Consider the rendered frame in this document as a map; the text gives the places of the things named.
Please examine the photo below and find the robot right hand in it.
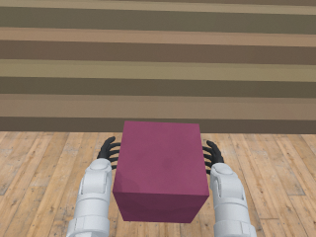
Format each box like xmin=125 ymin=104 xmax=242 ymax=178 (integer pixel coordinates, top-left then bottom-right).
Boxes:
xmin=202 ymin=140 xmax=224 ymax=175

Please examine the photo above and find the left robot forearm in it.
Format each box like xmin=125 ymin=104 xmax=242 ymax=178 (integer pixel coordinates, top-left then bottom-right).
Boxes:
xmin=65 ymin=158 xmax=113 ymax=237

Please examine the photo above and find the carton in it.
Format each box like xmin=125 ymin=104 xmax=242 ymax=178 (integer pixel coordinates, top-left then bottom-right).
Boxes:
xmin=113 ymin=120 xmax=210 ymax=224

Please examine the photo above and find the right robot forearm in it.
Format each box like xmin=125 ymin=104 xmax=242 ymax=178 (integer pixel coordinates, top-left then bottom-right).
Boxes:
xmin=209 ymin=163 xmax=257 ymax=237

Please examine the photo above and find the robot left hand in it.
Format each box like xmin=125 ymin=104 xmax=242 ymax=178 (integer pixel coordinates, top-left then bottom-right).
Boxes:
xmin=97 ymin=136 xmax=121 ymax=170

